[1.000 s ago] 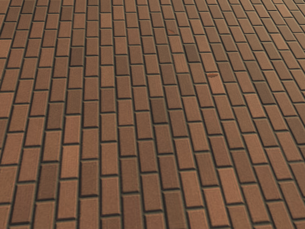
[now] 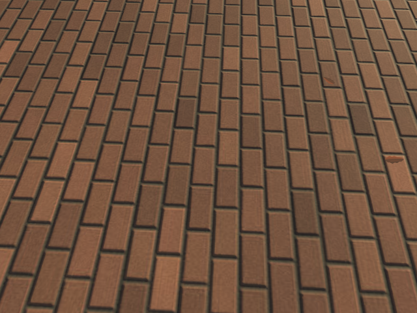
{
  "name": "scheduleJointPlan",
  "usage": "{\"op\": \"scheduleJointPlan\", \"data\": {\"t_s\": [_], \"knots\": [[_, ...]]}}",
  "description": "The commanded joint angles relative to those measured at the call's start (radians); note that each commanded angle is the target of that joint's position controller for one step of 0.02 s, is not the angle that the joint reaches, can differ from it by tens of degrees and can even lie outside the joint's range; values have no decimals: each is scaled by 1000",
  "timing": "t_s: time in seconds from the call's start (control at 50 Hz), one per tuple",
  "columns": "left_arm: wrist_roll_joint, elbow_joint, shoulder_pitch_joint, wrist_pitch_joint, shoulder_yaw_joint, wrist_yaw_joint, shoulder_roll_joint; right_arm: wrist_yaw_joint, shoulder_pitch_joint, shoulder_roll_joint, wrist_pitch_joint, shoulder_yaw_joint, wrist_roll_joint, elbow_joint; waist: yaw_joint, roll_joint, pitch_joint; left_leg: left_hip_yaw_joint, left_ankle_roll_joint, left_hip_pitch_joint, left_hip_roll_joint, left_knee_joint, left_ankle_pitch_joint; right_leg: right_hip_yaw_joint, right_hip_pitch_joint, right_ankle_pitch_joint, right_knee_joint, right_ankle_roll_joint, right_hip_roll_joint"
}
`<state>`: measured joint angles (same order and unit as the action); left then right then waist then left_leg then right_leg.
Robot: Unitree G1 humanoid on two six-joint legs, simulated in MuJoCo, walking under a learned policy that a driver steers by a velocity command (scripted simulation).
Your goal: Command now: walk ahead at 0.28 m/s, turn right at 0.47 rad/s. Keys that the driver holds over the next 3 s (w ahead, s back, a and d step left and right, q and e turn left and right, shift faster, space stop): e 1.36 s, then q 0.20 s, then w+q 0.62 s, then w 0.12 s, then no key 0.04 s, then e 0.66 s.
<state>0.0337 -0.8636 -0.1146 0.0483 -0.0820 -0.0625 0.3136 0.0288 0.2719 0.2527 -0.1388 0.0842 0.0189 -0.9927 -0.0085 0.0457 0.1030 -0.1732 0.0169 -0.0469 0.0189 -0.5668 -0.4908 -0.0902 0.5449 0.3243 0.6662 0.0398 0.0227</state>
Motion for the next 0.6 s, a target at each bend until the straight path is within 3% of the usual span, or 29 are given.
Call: {"op": "scheduleJointPlan", "data": {"t_s": [0.02, 0.04, 0.06, 0.08, 0.1, 0.12, 0.14, 0.16, 0.18, 0.2, 0.22, 0.24, 0.26, 0.28, 0.32, 0.4, 0.52, 0.56, 0.6], "knots": [[-4, -52, -260, -24, -3, -14, 26, 11, -250, 37, -26, -1, -13, 83, 169, -97, -49, 7, 38, -421, -122, -30, 73, -29, -522, 243, -44, 8, -34], [2, -70, -316, -29, -9, -10, 55, 19, -228, 40, -14, -2, -6, 82, 185, -49, -35, -13, 32, -382, -116, -195, 151, -15, -530, 212, -137, 22, -26], [8, -114, -435, -33, -16, -6, 62, 25, -232, 63, 3, 0, 2, 78, 241, -8, -46, -31, 27, -354, -85, -456, 147, 40, -582, 239, -273, 73, 15], [12, -156, -547, -29, -18, 0, 61, 21, -280, 84, 25, 5, -4, 90, 323, 101, -45, -54, 27, -393, 6, -769, -137, 74, -652, 308, -445, 130, 40], [18, -157, -551, -19, -20, 5, 94, 15, -231, 75, 53, 1, 2, 87, 296, 158, -21, -1, 55, -450, 55, -1031, -283, 82, -648, 243, -411, 132, 47], [12, -123, -472, 4, -7, 6, 143, 3, -40, 26, 69, -11, 3, 116, 104, 199, -36, 96, 78, -588, 47, -1118, -300, 146, -680, 675, -143, 97, 124], [-9, -74, -402, 12, 2, 21, 136, 7, 91, 42, 70, -23, 22, 145, 21, 221, -107, 204, 66, -744, -5, -1030, -110, 454, -766, 816, -116, 191, 287], [-26, -49, -330, 7, -3, 33, 123, 13, 72, 87, 84, -26, 54, 123, 9, 85, -129, 223, 44, -814, -48, -1047, -18, 577, -742, 595, -162, 276, 332], [-40, -7, -252, 6, 0, 47, 117, 6, 10, 119, 95, -26, 69, 120, -2, -74, -104, 233, -13, -721, -81, -878, 110, 522, -578, 505, -236, 277, 279], [-13, 37, -133, 0, -24, 69, 204, 7, 9, 96, 115, -33, 45, 138, -34, 46, -222, 245, -67, -684, -78, -856, 116, 705, -528, 279, -293, 375, 369], [-11, 39, -143, -2, -18, 76, 165, 11, -40, 151, 128, -22, 33, 147, -9, -40, -234, 271, -97, -626, -97, -804, 125, 714, -458, 260, -314, 386, 360], [-19, 17, -178, -6, -9, 76, 140, 13, -82, 161, 143, -16, 14, 154, -4, -78, -236, 274, -101, -541, -97, -730, 139, 643, -394, 248, -305, 337, 306], [-19, -1, -210, -10, -7, 72, 128, 16, -109, 146, 152, -18, 3, 163, 3, -99, -216, 264, -95, -508, -105, -647, 155, 579, -361, 258, -289, 283, 253], [-30, -14, -246, -11, -10, 73, 124, 17, -143, 132, 157, -20, -1, 185, 21, -89, -204, 262, -79, -496, -107, -583, 209, 522, -354, 240, -283, 235, 207], [-33, -22, -254, -24, -13, 74, 107, 14, -174, 92, 163, -29, 1, 198, 45, -62, -214, 249, -61, -496, -93, -506, 263, 469, -386, 204, -268, 175, 139], [-33, -18, -257, -46, -23, 76, 91, 6, -240, 67, 166, -31, -8, 230, 71, -27, -199, 249, -54, -522, -57, -387, 262, 474, -458, 122, -247, 137, 94], [-9, 4, -224, -70, -32, 70, 100, 9, -266, 76, 156, -28, -20, 253, 66, 56, -130, 268, -45, -447, 8, -229, 120, 590, -421, -110, -251, 189, 84], [-9, 17, -186, -73, -35, 64, 110, 12, -222, 90, 147, -25, -25, 251, 42, 78, -123, 272, -28, -358, 27, -123, 92, 637, -394, -104, -242, 177, 77], [-25, 33, -119, -77, -36, 64, 113, 17, -120, 97, 134, -22, -23, 230, -25, 72, -117, 263, -12, -171, 23, 136, 205, 630, -308, -226, -207, 107, 22]]}}
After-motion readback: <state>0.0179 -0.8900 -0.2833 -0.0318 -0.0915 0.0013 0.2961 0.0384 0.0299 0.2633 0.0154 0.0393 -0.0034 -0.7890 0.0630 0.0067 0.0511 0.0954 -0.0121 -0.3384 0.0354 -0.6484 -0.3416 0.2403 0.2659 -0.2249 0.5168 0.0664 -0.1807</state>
